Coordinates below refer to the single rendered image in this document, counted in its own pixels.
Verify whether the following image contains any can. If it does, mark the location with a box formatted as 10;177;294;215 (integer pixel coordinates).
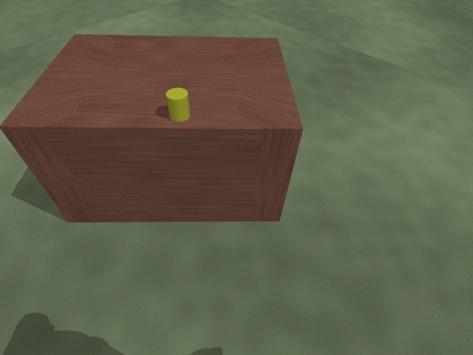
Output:
166;88;190;122

